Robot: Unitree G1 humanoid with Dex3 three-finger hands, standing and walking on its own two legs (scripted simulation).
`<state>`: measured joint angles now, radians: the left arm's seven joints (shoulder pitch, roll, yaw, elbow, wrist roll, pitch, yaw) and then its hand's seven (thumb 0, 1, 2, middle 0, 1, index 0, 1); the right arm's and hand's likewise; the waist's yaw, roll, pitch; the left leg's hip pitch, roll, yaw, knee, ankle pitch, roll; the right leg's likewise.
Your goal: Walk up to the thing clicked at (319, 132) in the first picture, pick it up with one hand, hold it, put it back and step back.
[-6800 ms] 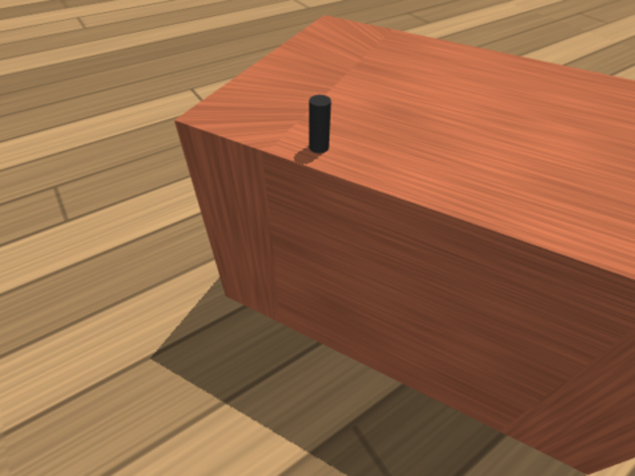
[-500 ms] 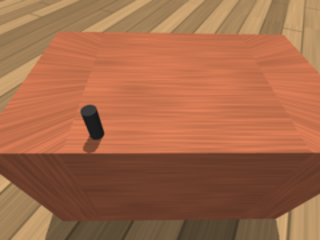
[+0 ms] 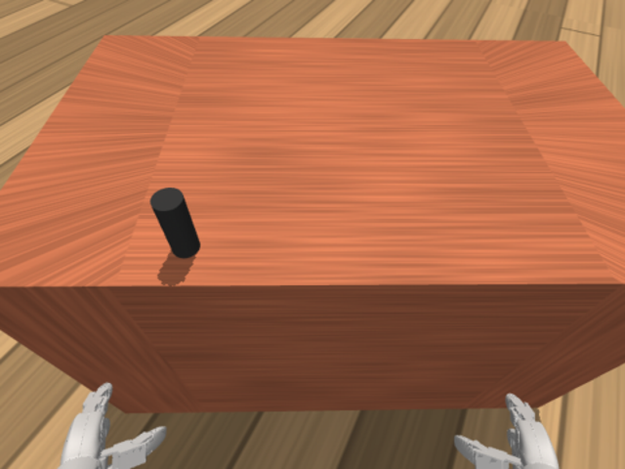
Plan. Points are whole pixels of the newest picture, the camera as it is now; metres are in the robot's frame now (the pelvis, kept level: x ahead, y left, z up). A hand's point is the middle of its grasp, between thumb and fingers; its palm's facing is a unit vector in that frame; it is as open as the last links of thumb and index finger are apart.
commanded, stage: rise first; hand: left
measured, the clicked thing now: (177, 225) +0.44 +0.21 +0.03
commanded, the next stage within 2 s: go down in 1.58 s
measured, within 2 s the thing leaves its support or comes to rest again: neither
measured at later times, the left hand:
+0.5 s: hand (99, 400) +0.21 +0.25 +0.01, palm faces +0.27 -0.90 -0.34, open 17.4 cm
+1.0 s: hand (60, 400) +0.18 +0.24 +0.09, palm faces +0.31 -0.86 -0.40, open 17.6 cm
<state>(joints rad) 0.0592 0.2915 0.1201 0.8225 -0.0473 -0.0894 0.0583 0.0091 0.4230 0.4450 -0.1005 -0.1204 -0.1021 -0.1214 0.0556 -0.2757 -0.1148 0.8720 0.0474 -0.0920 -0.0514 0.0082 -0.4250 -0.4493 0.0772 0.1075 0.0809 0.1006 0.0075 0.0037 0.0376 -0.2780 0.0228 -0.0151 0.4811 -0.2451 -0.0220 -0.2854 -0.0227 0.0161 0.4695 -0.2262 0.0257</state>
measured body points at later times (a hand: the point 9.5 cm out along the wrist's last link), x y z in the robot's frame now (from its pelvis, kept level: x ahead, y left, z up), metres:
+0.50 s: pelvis +0.02 +0.00 +0.00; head +0.02 -0.01 +0.45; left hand +0.19 +0.29 +0.03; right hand +0.18 -0.26 -0.08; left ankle +0.00 +0.13 -0.74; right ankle +0.01 -0.14 -0.74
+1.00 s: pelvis +0.01 -0.01 +0.00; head +0.00 -0.03 +0.45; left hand +0.16 +0.29 +0.11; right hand +0.17 -0.27 -0.09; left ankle +0.00 +0.13 -0.74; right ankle +0.01 -0.14 -0.74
